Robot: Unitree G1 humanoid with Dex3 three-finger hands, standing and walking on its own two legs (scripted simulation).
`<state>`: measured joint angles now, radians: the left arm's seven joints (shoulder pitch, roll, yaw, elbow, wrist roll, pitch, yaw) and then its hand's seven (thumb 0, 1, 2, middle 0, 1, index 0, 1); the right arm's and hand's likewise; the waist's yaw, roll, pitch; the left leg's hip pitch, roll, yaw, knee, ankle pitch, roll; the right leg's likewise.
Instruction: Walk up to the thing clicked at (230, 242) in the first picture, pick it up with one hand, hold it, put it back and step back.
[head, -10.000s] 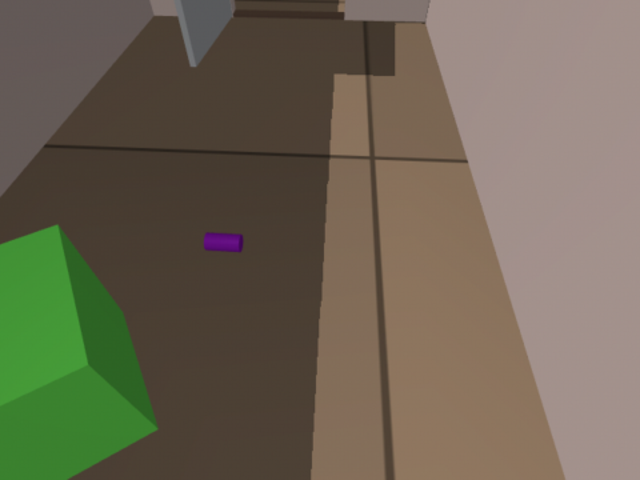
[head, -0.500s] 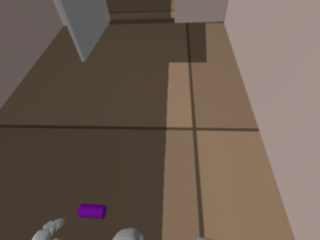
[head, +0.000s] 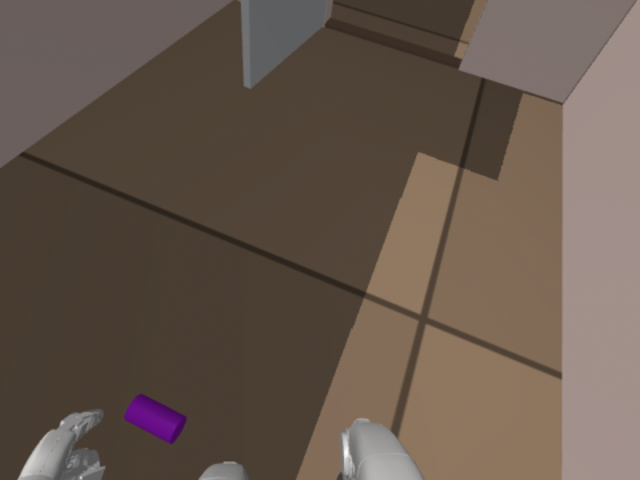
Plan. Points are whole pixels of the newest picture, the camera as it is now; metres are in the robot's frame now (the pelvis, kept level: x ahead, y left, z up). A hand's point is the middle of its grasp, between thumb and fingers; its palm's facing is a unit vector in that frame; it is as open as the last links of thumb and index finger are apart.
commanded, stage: walk up
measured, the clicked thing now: (156, 418) +0.34 +0.34 -0.72
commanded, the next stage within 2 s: none
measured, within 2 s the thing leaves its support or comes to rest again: neither
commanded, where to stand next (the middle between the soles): +0.12 -0.03 m, yaw +56 degrees
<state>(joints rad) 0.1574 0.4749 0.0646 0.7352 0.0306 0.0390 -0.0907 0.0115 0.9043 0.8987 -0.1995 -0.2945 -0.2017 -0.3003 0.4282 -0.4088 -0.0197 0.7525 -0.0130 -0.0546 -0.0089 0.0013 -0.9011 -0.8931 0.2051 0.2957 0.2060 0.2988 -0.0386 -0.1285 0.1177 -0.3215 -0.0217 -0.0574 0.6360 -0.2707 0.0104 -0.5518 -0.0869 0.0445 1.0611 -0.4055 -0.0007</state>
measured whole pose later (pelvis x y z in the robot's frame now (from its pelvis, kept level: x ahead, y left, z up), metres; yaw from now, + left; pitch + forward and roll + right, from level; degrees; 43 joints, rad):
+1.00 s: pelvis +0.08 -0.10 +0.00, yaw +47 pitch -2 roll +1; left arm 0.24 0.40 0.03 0.82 0.04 -0.03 -0.01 0.01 0.90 0.90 -0.21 -0.30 -0.21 -0.30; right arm 0.20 -0.44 -0.06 0.81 -0.01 0.02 0.02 0.00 -0.90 -0.89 0.20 0.30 0.20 0.30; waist 0.04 0.02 0.12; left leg -0.52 -0.02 -0.03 1.05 -0.46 0.01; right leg -0.32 -0.15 -0.14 0.71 -0.34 0.01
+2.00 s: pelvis +0.02 -0.03 +0.00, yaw +8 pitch -2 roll -1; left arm 0.22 0.48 0.05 0.74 0.02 0.02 -0.01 0.01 0.90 0.90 -0.20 -0.29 -0.20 -0.30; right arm 0.22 -0.41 -0.05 0.81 -0.02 0.00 0.02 0.00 -0.90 -0.89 0.20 0.30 0.20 0.30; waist -0.04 -0.03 0.14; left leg -0.37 0.05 0.06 0.70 -0.30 0.02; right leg -0.56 0.05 0.11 1.10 -0.39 0.00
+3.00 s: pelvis +0.07 -0.03 -0.01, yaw -18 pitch -2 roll +0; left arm 0.20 0.37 0.01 0.96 0.00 -0.02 0.00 0.01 0.90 0.90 -0.20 -0.30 -0.20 -0.30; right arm 0.16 -0.41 -0.02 0.98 0.00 -0.02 0.01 0.00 -0.91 -0.89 0.20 0.30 0.20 0.30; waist 0.00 0.02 0.10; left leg -0.34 0.07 0.04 0.71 -0.33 -0.03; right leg -0.33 0.03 0.06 0.72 -0.36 0.00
